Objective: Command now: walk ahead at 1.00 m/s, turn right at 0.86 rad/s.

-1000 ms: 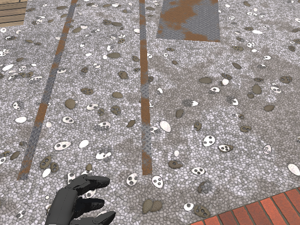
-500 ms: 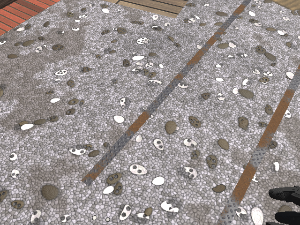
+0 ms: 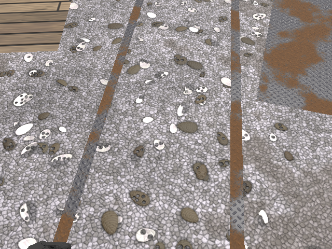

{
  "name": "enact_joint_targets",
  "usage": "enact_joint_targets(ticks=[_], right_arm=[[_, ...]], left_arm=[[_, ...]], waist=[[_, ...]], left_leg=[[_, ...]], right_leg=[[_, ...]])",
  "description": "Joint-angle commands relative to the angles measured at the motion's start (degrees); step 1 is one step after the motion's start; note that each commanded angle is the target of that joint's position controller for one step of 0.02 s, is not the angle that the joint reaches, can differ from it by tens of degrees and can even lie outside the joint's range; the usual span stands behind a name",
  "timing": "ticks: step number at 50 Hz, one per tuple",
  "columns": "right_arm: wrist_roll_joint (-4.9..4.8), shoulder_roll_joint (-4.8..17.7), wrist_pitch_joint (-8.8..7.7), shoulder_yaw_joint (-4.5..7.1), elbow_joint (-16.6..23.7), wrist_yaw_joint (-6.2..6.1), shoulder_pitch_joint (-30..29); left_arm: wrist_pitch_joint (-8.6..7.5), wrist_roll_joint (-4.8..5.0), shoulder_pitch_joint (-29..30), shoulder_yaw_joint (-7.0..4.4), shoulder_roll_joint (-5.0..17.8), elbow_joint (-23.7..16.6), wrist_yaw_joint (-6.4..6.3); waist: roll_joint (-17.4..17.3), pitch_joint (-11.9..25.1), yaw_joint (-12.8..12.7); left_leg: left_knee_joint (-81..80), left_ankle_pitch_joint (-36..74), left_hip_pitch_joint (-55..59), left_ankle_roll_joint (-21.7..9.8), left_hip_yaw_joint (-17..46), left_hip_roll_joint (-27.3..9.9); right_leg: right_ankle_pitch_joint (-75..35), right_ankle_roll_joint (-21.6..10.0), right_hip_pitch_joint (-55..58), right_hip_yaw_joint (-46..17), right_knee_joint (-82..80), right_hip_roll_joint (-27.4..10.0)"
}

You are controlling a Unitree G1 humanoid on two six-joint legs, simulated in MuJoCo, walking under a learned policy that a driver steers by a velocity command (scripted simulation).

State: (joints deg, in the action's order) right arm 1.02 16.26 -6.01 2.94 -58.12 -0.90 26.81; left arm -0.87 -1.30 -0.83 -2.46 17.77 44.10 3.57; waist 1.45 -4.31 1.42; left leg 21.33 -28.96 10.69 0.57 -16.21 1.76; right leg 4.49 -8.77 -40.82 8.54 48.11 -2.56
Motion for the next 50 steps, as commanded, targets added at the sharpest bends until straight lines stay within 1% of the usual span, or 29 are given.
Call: enact_joint_targets(ticks=[1,2,3,4,5,6,7,8,10,15,19,21,22,23,24,25,26,27,28,29,33,37,41,43,44,45,46,48,50], right_arm=[[0.3,12.1,0.09,1.91,9.4,-1.29,-14.4],[0.24,12.5,1.1,2.09,10.6,-1.04,-17.2],[0.29,8.8,1.45,1.7,10.5,0.09,-19.1],[1.86,2.3,0.37,-0.87,15.4,0.47,-11.7],[1.25,4.6,-0.87,-1.17,20.2,0.72,-10.9],[1.74,7.7,-1.6,-1.0,19.3,0.63,-13.9],[1.92,8.4,-1.32,-0.81,19.2,0.76,-16.1],[3.08,7.1,-0.41,-1.34,18.9,0.61,-16.7],[3.63,5.7,2.17,-2.03,18.8,0.78,-15.9],[1.68,1.9,2.61,-3.54,25.1,2.09,-29.9],[0.25,2.8,2.16,-3.38,28.1,1.95,-34.4],[0.1,5.5,1.91,-2.3,27.2,1.34,-29.4],[-0.13,8.4,1.73,-1.03,25.5,0.64,-22.7],[-0.39,10.7,1.57,0.24,22.6,-0.25,-11.5],[0.46,13.0,1.43,1.57,19.1,-1.44,1.5],[2.81,15.6,0.96,2.13,17.3,-1.96,7.5],[2.93,17.7,1.1,3.04,17.3,-0.78,0.6],[2.28,10.4,1.34,2.23,19.4,0.29,-7.9],[1.4,7.3,1.37,1.65,18.9,0.88,-9.4],[1.54,6.3,1.29,1.39,17.3,1.2,-8.5],[-0.28,5.4,0.26,0.78,11.5,1.32,-1.7],[-0.2,9.3,0.36,2.45,13.1,1.16,-4.8],[-1.46,10.9,0.36,3.05,12.4,2.31,-1.5],[-1.6,11.9,0.58,3.37,11.7,2.49,-0.2],[-2.08,10.0,0.12,2.92,12.9,2.52,-1.7],[-3.0,1.7,0.06,1.12,15.2,1.98,0.4],[-2.64,4.0,1.01,1.04,16.6,1.65,0.9],[-0.49,4.9,2.55,1.29,16.2,2.24,-6.7],[0.37,3.0,4.08,1.2,16.3,3.48,-8.3]], left_arm=[[0.68,0.09,-24.0,-1.67,5.3,3.7,0.11],[0.84,0.41,-35.7,-3.27,7.8,7.3,-0.62],[1.63,2.83,-32.5,-4.78,9.9,7.5,-1.49],[1.74,1.72,-25.0,-4.41,14.5,4.8,-1.52],[2.0,0.4,-23.5,-5.19,17.0,2.1,-2.17],[1.71,-0.48,-22.5,-4.4,12.0,1.9,-3.14],[0.98,-0.39,-20.1,-3.79,9.6,2.4,-3.54],[-0.02,0.02,-18.7,-3.55,9.7,2.6,-3.77],[-1.96,0.9,-17.0,-3.08,8.9,2.1,-4.03],[-3.84,1.62,-20.3,-3.9,9.4,1.6,-3.15],[-3.75,1.8,-23.5,-4.75,10.2,1.8,-2.83],[-3.68,1.64,-20.8,-5.1,11.4,0.7,-3.25],[-3.77,1.23,-19.7,-5.44,13.1,0.4,-3.21],[-3.96,0.74,-16.9,-5.57,14.6,0.0,-2.98],[-4.68,-0.01,-15.1,-4.47,10.8,-0.3,-2.93],[-5.3,0.16,-17.7,-1.66,0.2,-1.7,-3.05],[-5.29,2.17,-27.4,-0.32,-0.6,-2.6,-2.43],[-4.21,0.23,-22.5,-0.47,3.6,-0.8,-2.95],[-3.94,-0.89,-16.6,-0.65,5.1,-1.9,-2.3],[-3.93,-1.58,-12.4,-0.51,5.0,-3.4,-1.86],[-3.21,-3.55,-5.9,1.52,2.0,-9.1,-0.9],[-3.94,-1.46,2.9,3.73,1.2,-13.4,0.51],[-3.88,-0.72,1.0,2.32,4.6,-12.3,-1.07],[-4.36,-1.77,-10.3,0.55,7.2,-8.7,-2.81],[-4.72,-2.76,-19.9,-0.91,10.6,-7.8,-4.12],[-4.42,-4.11,-25.3,-1.96,14.5,-7.5,-5.02],[-3.61,-2.71,-22.7,-2.46,14.2,-7.4,-5.12],[-3.99,-1.5,-16.3,-0.77,5.0,-7.1,-4.5],[-4.74,-1.24,-16.2,-0.26,2.8,-5.2,-4.32]], waist=[[-6.3,9.3,-17.4],[-3.6,14.4,-22.6],[9.7,9.7,-21.0],[14.9,10.0,-8.4],[15.4,19.4,-7.9],[2.8,8.2,-7.0],[-3.8,2.6,-3.9],[-5.1,-0.2,-1.5],[-5.5,-1.4,1.6],[-3.8,-1.7,-3.1],[0.5,1.7,-6.7],[1.0,5.0,-3.7],[0.9,9.7,-0.4],[0.9,14.9,6.5],[-0.7,20.1,12.1],[-15.3,23.1,9.9],[-29.1,25.9,1.2],[-13.8,15.2,1.0],[-4.8,10.1,1.5],[-1.3,7.4,1.3],[-6.3,2.2,-1.5],[-5.9,0.1,-1.8],[-4.6,2.7,-2.1],[-1.2,10.4,-7.3],[1.8,16.3,-12.2],[12.3,22.5,-10.8],[14.1,22.5,-8.2],[3.2,8.0,-6.2],[3.6,3.5,-3.4]], left_leg=[[19.6,87.4,-18.4,-2.7,2.5,-16.0],[39.4,76.8,-25.4,-2.6,3.7,-14.9],[66.9,17.8,-38.6,-1.0,3.4,-1.5],[80.3,-0.5,-52.4,-0.3,11.0,0.2],[78.8,-0.6,-62.2,-0.3,20.9,1.1],[72.2,2.5,-65.8,-0.3,21.8,-2.1],[65.4,6.3,-61.8,0.0,22.2,-4.7],[61.6,6.6,-57.8,0.6,21.9,-6.0],[52.7,8.3,-49.3,2.6,21.0,-8.6],[25.3,26.7,-42.0,3.7,15.7,-6.7],[12.5,33.8,-38.6,1.6,16.2,-3.3],[7.6,30.6,-29.2,0.7,17.6,-1.1],[8.5,26.0,-21.5,0.2,18.0,0.2],[8.8,22.4,-11.1,-0.5,16.6,-0.5],[11.1,15.2,1.1,-1.8,18.8,-5.0],[6.8,-4.9,11.3,-4.7,39.1,-18.4],[-7.9,-14.2,11.5,-12.1,73.3,-25.5],[-8.9,-19.5,2.9,-13.6,68.0,-22.4],[-7.8,-11.6,-4.6,-13.9,57.7,-19.3],[-7.7,-3.4,-10.0,-13.0,50.9,-16.5],[-10.3,11.6,-17.3,-14.2,43.2,-11.4],[-16.3,17.7,-33.1,-12.9,35.2,-7.6],[-11.0,32.8,-29.2,-10.5,34.8,-9.5],[10.0,44.7,-28.9,-8.3,30.5,-4.7],[26.9,35.5,-37.6,-6.9,27.9,-1.7],[44.8,1.6,-50.2,-6.4,23.3,2.3],[53.9,4.5,-56.4,-7.0,21.5,0.3],[53.9,11.7,-59.0,-6.5,20.2,-4.8],[51.7,12.7,-56.6,-5.4,20.2,-7.0]], right_leg=[[2.4,-3.9,36.1,1.9,-0.1,6.8],[3.4,-6.4,50.4,-2.0,-4.1,7.1],[6.0,-9.0,54.2,-9.8,-12.4,4.8],[-6.6,-13.3,55.1,-31.1,-11.4,-2.9],[20.2,-21.4,63.6,-55.3,-29.0,-12.2],[30.6,-18.0,54.2,-59.3,-37.1,-13.4],[27.6,-15.0,44.5,-54.1,-36.1,-11.3],[18.1,-13.5,37.1,-48.3,-35.1,-8.3],[9.3,-11.8,25.2,-38.0,-36.1,-2.8],[-9.0,-8.2,21.4,-28.7,-37.2,4.2],[-21.0,-5.1,32.4,-31.3,-34.4,1.7],[-29.5,-2.5,34.7,-32.2,-28.6,1.6],[-36.1,-1.1,36.0,-32.3,-20.9,1.9],[-38.0,-0.3,34.3,-30.7,-9.1,2.5],[-31.3,0.3,27.8,-27.2,6.1,4.3],[14.2,0.9,13.5,-22.9,24.9,9.9],[21.8,2.0,2.1,-19.8,32.8,12.8],[15.8,1.4,-1.6,-18.4,33.8,7.1],[12.4,2.2,-0.7,-17.2,31.2,5.7],[12.3,2.7,0.7,-16.8,27.5,4.4],[16.1,6.2,-1.1,-13.7,15.6,-0.3],[3.4,9.2,15.9,-9.4,-7.6,0.4],[-1.1,8.6,28.8,-8.5,-15.1,2.6],[4.4,7.2,43.6,-7.8,-17.6,3.9],[16.2,5.2,55.4,-17.7,-19.5,-6.1],[37.5,2.5,64.6,-41.4,-27.4,-22.7],[45.6,-0.8,60.1,-56.4,-33.9,-25.1],[30.7,0.0,47.3,-37.8,-33.7,-19.0],[17.0,2.0,40.1,-25.5,-36.0,-14.8]])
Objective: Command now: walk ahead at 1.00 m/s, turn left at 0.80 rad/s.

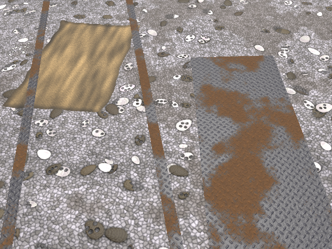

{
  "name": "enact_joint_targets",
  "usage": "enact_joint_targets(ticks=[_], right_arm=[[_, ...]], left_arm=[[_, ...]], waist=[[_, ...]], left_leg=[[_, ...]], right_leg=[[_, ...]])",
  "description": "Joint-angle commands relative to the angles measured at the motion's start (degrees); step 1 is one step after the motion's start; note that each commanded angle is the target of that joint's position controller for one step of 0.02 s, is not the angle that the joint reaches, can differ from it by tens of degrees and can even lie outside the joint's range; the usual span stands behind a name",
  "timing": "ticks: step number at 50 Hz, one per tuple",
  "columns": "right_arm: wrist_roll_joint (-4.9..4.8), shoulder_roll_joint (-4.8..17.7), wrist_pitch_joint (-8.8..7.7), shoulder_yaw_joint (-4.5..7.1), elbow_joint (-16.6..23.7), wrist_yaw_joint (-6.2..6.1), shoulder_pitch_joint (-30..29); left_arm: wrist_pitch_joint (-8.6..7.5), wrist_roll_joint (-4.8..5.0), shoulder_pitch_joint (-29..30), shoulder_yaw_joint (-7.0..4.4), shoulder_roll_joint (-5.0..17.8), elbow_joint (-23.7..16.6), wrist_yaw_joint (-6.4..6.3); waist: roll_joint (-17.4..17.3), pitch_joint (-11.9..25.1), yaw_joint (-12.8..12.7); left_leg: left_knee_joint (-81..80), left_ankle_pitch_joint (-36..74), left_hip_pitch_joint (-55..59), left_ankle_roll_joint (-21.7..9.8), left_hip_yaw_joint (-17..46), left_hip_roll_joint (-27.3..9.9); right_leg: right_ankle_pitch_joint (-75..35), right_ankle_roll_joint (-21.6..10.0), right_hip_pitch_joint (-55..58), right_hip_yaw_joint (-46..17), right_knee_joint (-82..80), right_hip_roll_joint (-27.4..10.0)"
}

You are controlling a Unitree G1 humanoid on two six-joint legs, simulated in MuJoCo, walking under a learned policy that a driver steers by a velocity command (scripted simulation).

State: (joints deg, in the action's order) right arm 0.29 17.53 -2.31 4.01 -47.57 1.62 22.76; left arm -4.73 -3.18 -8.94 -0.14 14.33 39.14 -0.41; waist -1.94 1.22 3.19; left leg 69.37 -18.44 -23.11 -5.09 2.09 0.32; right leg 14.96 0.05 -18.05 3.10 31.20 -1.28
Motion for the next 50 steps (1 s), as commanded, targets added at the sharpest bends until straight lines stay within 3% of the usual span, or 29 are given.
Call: enact_joint_targets(ticks=[1,3,6,8,10,12,14,15,16,17,18,19,20,23,26,29,32,34,36,37,38,39,40,41,43,44,46,48,50], right_arm=[[1.38,0.6,1.22,-0.16,6.9,1.39,-5.6],[1.67,-0.1,2.22,-0.5,9.4,2.08,-10.6],[1.6,0.1,2.22,-1.26,13.3,3.19,-17.0],[1.4,0.7,2.17,-1.89,14.8,4.19,-21.1],[1.34,0.9,2.05,-2.29,15.2,4.63,-23.7],[1.15,3.0,1.94,-1.72,13.9,4.03,-19.8],[1.19,7.2,1.68,0.21,9.4,2.82,-2.7],[1.31,10.0,1.61,1.96,5.4,1.5,8.4],[0.22,13.4,2.48,3.53,4.9,0.05,4.2],[2.26,20.0,2.91,4.07,8.9,-0.17,-1.0],[1.9,15.5,3.12,3.71,9.7,-1.14,0.8],[1.88,13.0,2.38,2.93,7.9,-1.88,-1.0],[1.96,10.1,1.06,1.97,6.9,-1.91,-3.0],[1.7,5.8,-2.65,-0.01,5.3,-1.69,-5.0],[1.0,5.3,-4.58,-0.03,3.0,-0.59,-2.0],[0.42,4.0,-5.53,-0.74,2.7,-0.31,-1.9],[0.1,4.9,-6.35,-1.2,1.8,-1.15,-0.6],[0.41,6.6,-5.97,-1.02,1.2,-2.54,0.7],[1.71,9.3,-4.1,-0.2,1.5,-4.38,-0.5],[2.48,10.7,-2.85,0.29,2.3,-4.97,-3.1],[2.59,11.7,-2.04,0.66,3.5,-5.1,-7.3],[2.25,7.9,-2.37,-0.16,3.6,-4.02,-10.0],[-0.08,-0.4,-3.35,-2.42,8.0,-3.1,-0.6],[0.54,3.1,-4.21,-3.09,8.7,-3.23,-2.7],[0.89,4.0,-4.4,-3.33,8.4,-2.71,-5.4],[1.68,4.0,-3.14,-3.29,8.3,-2.55,-6.2],[2.13,3.1,0.0,-3.59,7.9,-2.07,-4.7],[1.57,1.3,0.63,-4.07,8.3,-1.64,-5.9],[1.01,0.3,0.42,-4.48,8.2,-1.53,-7.7]], left_arm=[[-1.48,1.31,-8.8,-2.67,6.1,1.1,-0.11],[-2.42,2.14,-10.6,-2.63,5.0,3.1,0.36],[-3.15,1.99,-8.8,-2.71,5.3,4.4,0.3],[-3.22,1.94,-8.1,-3.08,7.0,5.1,0.07],[-3.11,1.92,-10.6,-3.44,9.3,6.1,-0.24],[-2.02,1.81,-12.8,-4.35,13.2,6.1,-0.86],[0.12,1.17,-9.8,-5.36,16.6,4.7,-1.43],[0.73,0.71,-8.6,-5.35,16.3,3.8,-1.15],[0.4,0.36,-9.2,-4.0,9.7,3.7,-0.2],[-0.59,2.43,-16.4,-2.39,7.7,-3.0,0.14],[-1.56,2.09,-9.4,-2.57,11.1,-2.3,-0.11],[-1.69,2.91,-9.2,-2.21,10.4,-1.7,-0.26],[-1.24,2.2,-8.2,-1.73,9.1,-1.0,-0.2],[2.67,1.81,-11.9,-1.3,6.5,2.4,1.48],[3.35,2.71,-2.9,-1.23,5.1,0.3,2.33],[2.32,3.28,2.6,-0.88,3.8,-0.7,3.34],[1.92,3.67,4.9,-0.32,2.4,-0.6,4.25],[1.78,2.7,4.6,-0.66,4.3,-0.4,4.43],[2.42,2.37,-2.7,-1.92,8.0,1.9,4.02],[2.61,2.43,-12.8,-3.11,10.6,4.7,3.78],[2.55,1.89,-26.1,-4.41,12.5,8.6,3.03],[2.71,2.03,-29.5,-5.3,13.2,10.3,1.85],[2.71,0.36,-22.7,-6.22,18.5,8.7,1.43],[2.74,2.05,-20.5,-6.74,16.7,6.0,1.12],[2.81,2.42,-12.3,-4.69,9.7,5.6,0.51],[2.11,2.66,-11.1,-3.92,8.1,5.4,0.56],[0.6,3.05,-10.8,-3.42,8.3,6.1,1.07],[-0.28,2.66,-11.0,-3.71,9.8,7.0,1.42],[-0.07,3.09,-10.2,-3.43,8.8,7.2,1.43]], waist=[[8.7,-3.3,-4.3],[7.5,-4.6,-3.8],[7.2,-6.1,-1.9],[5.0,-7.9,-1.7],[3.7,-8.3,-2.2],[6.3,-3.8,0.5],[8.2,5.2,9.7],[5.5,10.0,13.7],[-8.1,6.7,8.7],[-15.4,18.8,1.1],[-0.9,17.6,5.5],[2.6,6.8,2.1],[7.2,2.0,-0.7],[6.6,-3.2,-5.7],[3.0,-9.2,-3.3],[2.3,-8.4,-2.0],[1.2,-6.3,-1.5],[-1.8,-5.2,-2.6],[-4.8,0.0,-7.3],[-5.0,4.3,-12.6],[-3.0,7.4,-19.2],[5.3,5.9,-19.6],[20.5,11.1,-6.7],[6.1,18.8,-10.1],[-4.4,1.5,-3.5],[-5.3,-2.0,-2.2],[-3.1,-3.7,0.2],[0.6,-2.6,0.4],[4.3,-0.5,-0.8]], left_leg=[[2.8,2.5,-23.2,0.7,1.8,-6.6],[2.4,4.9,-26.4,0.9,1.0,-7.4],[-5.2,13.4,-25.0,0.5,-1.2,-7.3],[-16.4,19.0,-18.1,-0.8,-5.6,-5.9],[-24.3,20.7,-10.2,-3.0,-11.2,-2.0],[-26.0,16.6,-3.5,-5.0,-14.0,2.7],[-26.8,10.4,14.8,-7.8,-11.7,5.6],[-30.4,7.7,30.6,-9.4,-7.7,6.3],[-34.2,4.7,39.0,-10.2,5.0,-1.3],[-44.5,2.1,53.1,-21.2,38.9,-17.9],[-52.0,-3.3,49.0,-19.1,40.2,-17.9],[-53.9,-1.5,37.3,-16.5,34.4,-17.8],[-54.4,1.9,26.8,-14.0,28.7,-15.6],[-59.7,5.7,8.4,-9.8,14.6,-11.6],[-63.6,19.3,8.8,-4.4,3.3,-7.7],[-64.7,35.9,12.7,0.3,-7.6,-3.7],[-65.5,52.3,19.5,2.9,-11.8,-5.5],[-60.1,72.4,27.2,4.6,-13.3,-7.9],[-48.3,86.6,32.6,5.7,-13.7,-9.7],[-35.0,90.6,31.1,5.8,-13.5,-10.6],[-15.2,84.2,23.4,5.5,-12.7,-10.0],[8.7,30.6,9.5,4.6,-12.7,-0.7],[29.9,-14.9,-17.8,7.6,-4.6,5.6],[29.5,-8.8,-20.3,5.4,2.9,3.6],[16.5,-1.6,-16.4,4.5,1.3,-1.9],[12.3,-2.0,-13.0,5.0,1.1,-3.1],[1.1,-2.2,-4.3,6.2,-0.6,-4.2],[-9.4,3.0,-2.3,6.1,-3.4,-3.0],[-20.7,11.1,-0.5,5.7,-5.3,-1.9]], right_leg=[[1.9,-6.5,15.8,-16.5,-19.9,-16.0],[-8.8,-6.1,16.3,-10.1,-21.1,-15.6],[-19.5,-4.6,14.0,1.2,-23.3,-12.8],[-22.5,-3.3,11.3,7.8,-26.3,-10.7],[-41.3,-2.3,12.7,11.9,-24.3,-9.9],[-67.7,-1.4,19.4,12.5,-14.2,-11.2],[-76.4,-2.3,17.5,11.0,9.1,-13.7],[-63.7,-2.1,8.3,10.4,27.7,-12.3],[1.2,-0.7,-9.2,9.5,50.9,-0.5],[13.7,0.5,-27.6,-0.9,67.1,2.9],[6.3,-0.3,-30.8,-6.1,65.3,-0.2],[3.7,-0.8,-30.3,-5.2,60.5,-2.8],[3.0,-1.2,-26.2,-5.8,54.6,-5.5],[2.5,-1.2,-15.1,-8.8,45.5,-7.4],[-6.6,-2.1,-21.3,-7.7,33.1,-6.6],[-19.9,-4.1,-19.0,-1.1,19.1,-3.7],[-28.7,-6.5,-14.3,3.4,9.8,-0.6],[-25.7,-8.1,-12.8,6.8,6.4,2.5],[-17.7,-9.3,-5.4,8.4,5.7,7.2],[-13.7,-10.6,3.8,7.7,6.3,8.9],[-13.2,-13.5,16.3,2.0,1.9,7.1],[-16.0,-15.5,25.8,-4.7,-0.2,2.0],[-41.4,-26.2,44.0,-31.9,3.8,-14.3],[-36.5,-28.4,43.0,-39.6,-4.7,-16.6],[-34.6,-21.9,19.3,-29.6,-12.0,-14.3],[-41.6,-20.0,11.5,-25.3,-12.8,-12.3],[-48.5,-17.2,0.4,-16.3,-16.0,-7.7],[-60.2,-14.7,0.5,-10.0,-15.7,-3.2],[-60.8,-10.6,3.6,-5.4,-14.9,0.2]])
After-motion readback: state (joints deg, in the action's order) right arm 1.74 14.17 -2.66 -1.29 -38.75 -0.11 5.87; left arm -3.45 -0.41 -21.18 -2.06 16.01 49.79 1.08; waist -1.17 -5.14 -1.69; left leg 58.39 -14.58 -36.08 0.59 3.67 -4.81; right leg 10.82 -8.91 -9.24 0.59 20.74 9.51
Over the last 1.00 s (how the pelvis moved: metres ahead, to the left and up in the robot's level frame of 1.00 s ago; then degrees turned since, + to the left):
0.84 -0.21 0.03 -15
